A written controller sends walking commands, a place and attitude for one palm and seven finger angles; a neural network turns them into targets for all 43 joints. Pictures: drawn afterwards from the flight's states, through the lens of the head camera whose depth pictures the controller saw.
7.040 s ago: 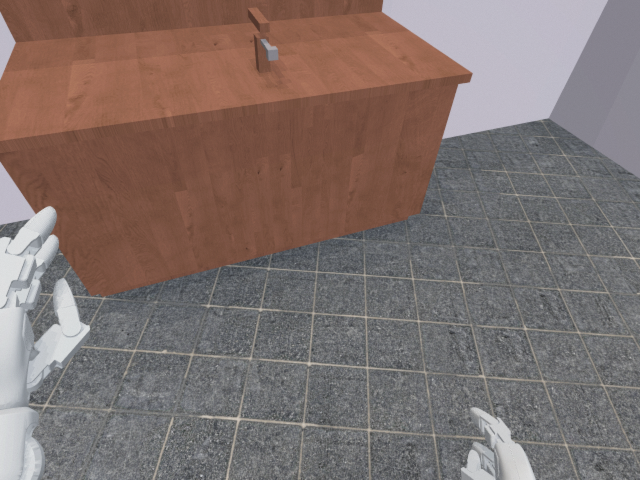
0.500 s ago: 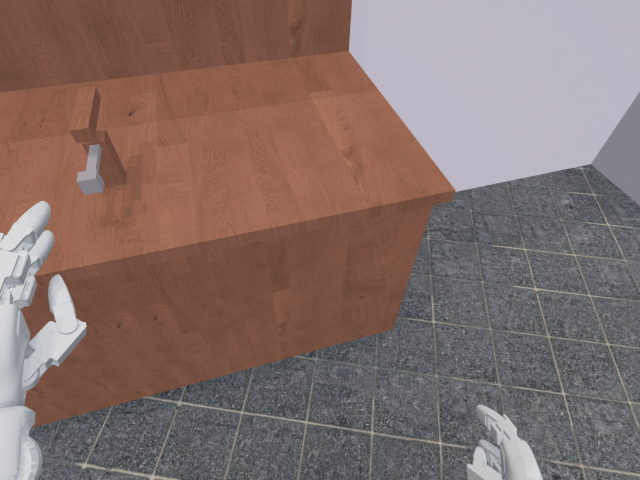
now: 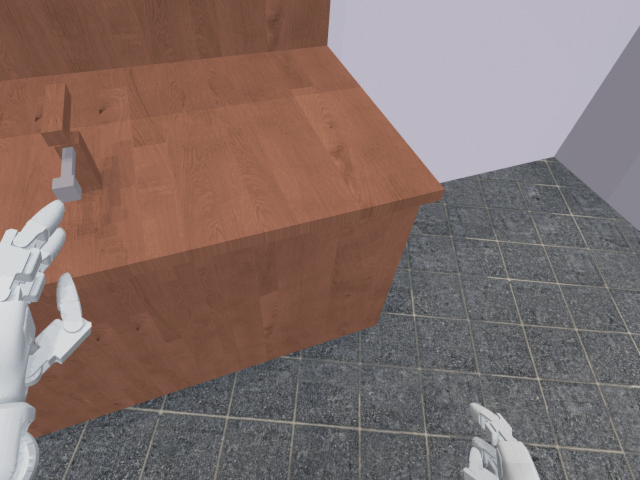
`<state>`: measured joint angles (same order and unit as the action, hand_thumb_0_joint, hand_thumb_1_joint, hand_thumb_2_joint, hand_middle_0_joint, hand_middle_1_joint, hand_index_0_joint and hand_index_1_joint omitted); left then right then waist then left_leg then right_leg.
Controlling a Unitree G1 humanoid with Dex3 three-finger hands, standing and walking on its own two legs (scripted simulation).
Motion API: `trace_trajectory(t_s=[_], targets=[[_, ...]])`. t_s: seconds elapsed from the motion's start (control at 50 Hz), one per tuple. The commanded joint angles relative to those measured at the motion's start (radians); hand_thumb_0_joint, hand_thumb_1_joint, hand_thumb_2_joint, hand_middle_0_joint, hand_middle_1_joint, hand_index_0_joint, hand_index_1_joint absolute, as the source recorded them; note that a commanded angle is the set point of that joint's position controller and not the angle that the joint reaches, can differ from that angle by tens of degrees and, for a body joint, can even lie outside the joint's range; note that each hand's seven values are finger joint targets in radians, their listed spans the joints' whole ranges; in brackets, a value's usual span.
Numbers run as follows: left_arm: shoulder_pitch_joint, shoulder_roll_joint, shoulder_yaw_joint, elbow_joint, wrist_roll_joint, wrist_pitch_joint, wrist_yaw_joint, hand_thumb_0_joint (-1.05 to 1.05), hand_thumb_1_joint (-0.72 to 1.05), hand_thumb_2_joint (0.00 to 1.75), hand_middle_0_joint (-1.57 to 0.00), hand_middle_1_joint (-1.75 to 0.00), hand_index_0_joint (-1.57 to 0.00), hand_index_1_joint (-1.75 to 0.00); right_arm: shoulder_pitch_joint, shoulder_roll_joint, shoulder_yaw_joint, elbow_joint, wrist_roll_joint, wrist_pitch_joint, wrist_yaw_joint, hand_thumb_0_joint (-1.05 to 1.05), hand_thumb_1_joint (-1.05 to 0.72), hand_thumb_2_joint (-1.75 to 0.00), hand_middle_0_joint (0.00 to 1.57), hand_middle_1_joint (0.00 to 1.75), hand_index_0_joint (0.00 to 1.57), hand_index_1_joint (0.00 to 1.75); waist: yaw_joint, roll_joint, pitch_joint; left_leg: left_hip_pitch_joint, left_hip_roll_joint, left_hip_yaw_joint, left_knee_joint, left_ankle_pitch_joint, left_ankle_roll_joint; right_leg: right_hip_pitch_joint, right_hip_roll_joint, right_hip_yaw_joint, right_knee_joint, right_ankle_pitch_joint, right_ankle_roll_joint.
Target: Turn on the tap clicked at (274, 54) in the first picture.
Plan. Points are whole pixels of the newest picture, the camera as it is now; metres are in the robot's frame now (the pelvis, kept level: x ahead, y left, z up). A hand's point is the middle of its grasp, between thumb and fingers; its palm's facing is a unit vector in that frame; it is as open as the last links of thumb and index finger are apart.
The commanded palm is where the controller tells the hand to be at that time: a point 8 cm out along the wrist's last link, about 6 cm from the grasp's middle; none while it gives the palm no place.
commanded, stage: shuffle to correct the standing spot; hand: left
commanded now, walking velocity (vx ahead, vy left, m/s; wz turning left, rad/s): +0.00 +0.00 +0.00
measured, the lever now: (67, 189) +0.48 +0.40 +0.06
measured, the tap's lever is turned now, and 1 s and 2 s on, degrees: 0 0 0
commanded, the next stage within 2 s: come to a stop and stand still in 1.30 s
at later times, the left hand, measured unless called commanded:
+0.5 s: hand (31, 288) +0.25 +0.29 +0.16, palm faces +0.46 -0.82 -0.34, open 7.4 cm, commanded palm +0.19 +0.32 +0.18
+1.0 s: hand (10, 245) +0.29 +0.32 +0.17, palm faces +0.47 -0.82 -0.32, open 7.4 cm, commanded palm +0.23 +0.35 +0.18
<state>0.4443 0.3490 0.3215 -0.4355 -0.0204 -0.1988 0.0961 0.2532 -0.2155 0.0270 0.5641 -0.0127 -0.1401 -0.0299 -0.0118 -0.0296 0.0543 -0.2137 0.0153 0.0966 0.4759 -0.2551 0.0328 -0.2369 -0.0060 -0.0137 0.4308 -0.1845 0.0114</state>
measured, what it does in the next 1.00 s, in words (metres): steps on the spot: left foot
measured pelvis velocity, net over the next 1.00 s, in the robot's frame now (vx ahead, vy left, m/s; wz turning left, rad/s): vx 0.07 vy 0.07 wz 0.01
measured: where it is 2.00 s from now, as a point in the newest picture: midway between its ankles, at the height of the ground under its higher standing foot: outside the picture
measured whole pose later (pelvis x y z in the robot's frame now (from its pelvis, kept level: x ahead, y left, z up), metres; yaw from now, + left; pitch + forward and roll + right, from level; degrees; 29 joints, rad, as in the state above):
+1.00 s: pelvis +0.07 +0.07 -0.02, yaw +0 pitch -3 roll -1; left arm 0.37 0.35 0.40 -0.49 -0.04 -0.20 0.15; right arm 0.19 -0.18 0.00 0.62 0.01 -0.10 -0.03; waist 0.01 -0.03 0.09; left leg -0.27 -0.02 0.10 0.67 -0.35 0.08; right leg -0.41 -0.03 -0.02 1.10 -0.48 0.01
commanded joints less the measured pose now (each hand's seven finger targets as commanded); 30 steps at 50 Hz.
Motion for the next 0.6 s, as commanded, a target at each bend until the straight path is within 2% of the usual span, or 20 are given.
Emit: trace_trajectory(t_s=[0.0, 0.04, 0.08, 0.14, 0.18, 0.22, 0.24, 0.28, 0.32, 0.34, 0.42, 0.48, 0.54, 0.58], targets=[[-0.116, 0.207, 0.204, -0.291, -0.021, -0.074, 0.048, 0.0, 0.9, 0.9, -0.2, -0.3, -0.2, -0.3, -0.126, -0.117, -0.044, -0.169, -0.005, -0.056, -0.015, 0.0, -0.9, -0.9, 0.2, 0.3, 0.2, 0.3, 0.035, 0.167, -0.185, 0.004, 0.057, -0.071, -0.109, 0.231, -0.028, 0.152, -0.021, -0.007, -0.024, 0.189, -0.019], [-0.105, 0.184, 0.18, -0.294, -0.021, -0.073, 0.048, 0.0, 0.9, 0.9, -0.2, -0.3, -0.2, -0.3, -0.127, -0.118, -0.046, -0.165, -0.006, -0.062, -0.013, 0.0, -0.9, -0.9, 0.2, 0.3, 0.2, 0.3, 0.033, 0.132, -0.208, 0.04, 0.053, -0.07, -0.086, 0.328, -0.034, 0.157, -0.018, -0.016, -0.019, 0.26, -0.018], [-0.079, 0.16, 0.152, -0.294, -0.019, -0.071, 0.048, 0.0, 0.9, 0.9, -0.2, -0.3, -0.2, -0.3, -0.12, -0.129, -0.058, -0.15, -0.006, -0.06, -0.007, 0.0, -0.9, -0.9, 0.2, 0.3, 0.2, 0.3, 0.024, 0.126, -0.227, 0.054, 0.055, -0.062, -0.058, 0.309, -0.028, 0.156, -0.021, -0.022, 0.003, 0.254, -0.024], [-0.05, 0.136, 0.129, -0.253, -0.021, -0.063, 0.049, 0.0, 0.9, 0.9, -0.2, -0.3, -0.2, -0.3, -0.116, -0.135, -0.067, -0.14, -0.007, -0.049, -0.003, 0.0, -0.9, -0.9, 0.2, 0.3, 0.2, 0.3, 0.016, 0.112, -0.194, 0.023, 0.06, -0.08, -0.06, 0.141, -0.009, 0.106, -0.027, -0.018, 0.03, 0.136, -0.034], [-0.061, 0.133, 0.126, -0.229, -0.02, -0.06, 0.049, 0.0, 0.9, 0.9, -0.2, -0.3, -0.2, -0.3, -0.124, -0.129, -0.066, -0.14, -0.002, -0.037, -0.005, 0.0, -0.9, -0.9, 0.2, 0.3, 0.2, 0.3, 0.013, 0.089, -0.146, -0.016, 0.074, -0.105, -0.071, 0.031, 0.007, 0.065, -0.021, -0.023, 0.05, 0.058, -0.033], [-0.092, 0.142, 0.131, -0.223, -0.02, -0.062, 0.05, 0.0, 0.9, 0.9, -0.2, -0.3, -0.2, -0.3, -0.131, -0.127, -0.063, -0.141, 0.002, -0.027, -0.01, 0.0, -0.9, -0.9, 0.2, 0.3, 0.2, 0.3, 0.009, 0.106, -0.108, -0.05, 0.082, -0.133, -0.087, -0.06, 0.021, 0.037, -0.017, -0.024, 0.072, 0.004, -0.036], [-0.128, 0.159, 0.144, -0.249, -0.02, -0.064, 0.053, 0.0, 0.9, 0.9, -0.2, -0.3, -0.2, -0.3, -0.133, -0.129, -0.063, -0.144, 0.003, -0.025, -0.014, 0.0, -0.9, -0.9, 0.2, 0.3, 0.2, 0.3, 0.007, 0.133, -0.103, -0.038, 0.085, -0.141, -0.088, -0.039, 0.022, 0.024, -0.015, -0.033, 0.098, 0.015, -0.037], [-0.143, 0.146, 0.13, -0.24, -0.02, -0.066, 0.052, 0.0, 0.9, 0.9, -0.2, -0.3, -0.2, -0.3, -0.136, -0.121, -0.056, -0.148, 0.006, -0.022, -0.015, 0.0, -0.9, -0.9, 0.2, 0.3, 0.2, 0.3, 0.008, 0.136, -0.094, -0.046, 0.092, -0.156, -0.077, -0.004, 0.026, 0.019, -0.013, -0.049, 0.126, 0.026, -0.036], [-0.15, 0.152, 0.132, -0.246, -0.022, -0.067, 0.055, 0.0, 0.9, 0.9, -0.2, -0.3, -0.2, -0.3, -0.141, -0.118, -0.055, -0.149, 0.007, -0.021, -0.015, 0.0, -0.9, -0.9, 0.2, 0.3, 0.2, 0.3, 0.01, 0.122, -0.104, -0.052, 0.082, -0.141, -0.041, 0.025, 0.028, 0.038, -0.022, -0.037, 0.118, 0.049, -0.043], [-0.169, 0.17, 0.145, -0.262, -0.021, -0.067, 0.057, 0.0, 0.9, 0.9, -0.2, -0.3, -0.2, -0.3, -0.141, -0.121, -0.055, -0.151, 0.009, -0.022, -0.016, 0.0, -0.9, -0.9, 0.2, 0.3, 0.2, 0.3, 0.008, 0.123, -0.107, -0.043, 0.074, -0.132, -0.023, 0.078, 0.019, 0.044, -0.028, -0.031, 0.132, 0.083, -0.049], [-0.14, 0.159, 0.138, -0.253, -0.027, -0.066, 0.058, 0.0, 0.9, 0.9, -0.2, -0.3, -0.2, -0.3, -0.141, -0.115, -0.056, -0.148, 0.013, -0.017, -0.01, 0.0, -0.9, -0.9, 0.2, 0.3, 0.2, 0.3, 0.01, 0.061, -0.138, -0.057, 0.054, -0.105, 0.067, 0.139, 0.012, 0.083, -0.057, 0.016, 0.138, 0.136, -0.072], [-0.119, 0.167, 0.15, -0.269, -0.031, -0.067, 0.061, 0.0, 0.9, 0.9, -0.2, -0.3, -0.2, -0.3, -0.14, -0.112, -0.058, -0.146, 0.018, -0.01, -0.009, 0.0, -0.9, -0.9, 0.2, 0.3, 0.2, 0.3, 0.004, 0.085, -0.159, -0.035, 0.053, -0.106, 0.106, 0.23, 0.006, 0.074, -0.069, 0.025, 0.182, 0.183, -0.08], [-0.099, 0.186, 0.176, -0.283, -0.037, -0.066, 0.061, 0.0, 0.9, 0.9, -0.2, -0.3, -0.2, -0.3, -0.142, -0.116, -0.061, -0.15, 0.024, -0.005, -0.008, 0.0, -0.9, -0.9, 0.2, 0.3, 0.2, 0.3, 0.001, 0.129, -0.156, 0.01, 0.078, -0.136, 0.09, 0.327, 0.01, 0.022, -0.042, -0.013, 0.24, 0.167, -0.06], [-0.101, 0.174, 0.165, -0.299, -0.037, -0.069, 0.058, 0.0, 0.9, 0.9, -0.2, -0.3, -0.2, -0.3, -0.136, -0.116, -0.061, -0.151, 0.024, -0.004, -0.004, 0.0, -0.9, -0.9, 0.2, 0.3, 0.2, 0.3, -0.002, 0.165, -0.149, 0.052, 0.101, -0.161, 0.069, 0.42, 0.01, -0.022, -0.017, -0.059, 0.254, 0.076, -0.043]])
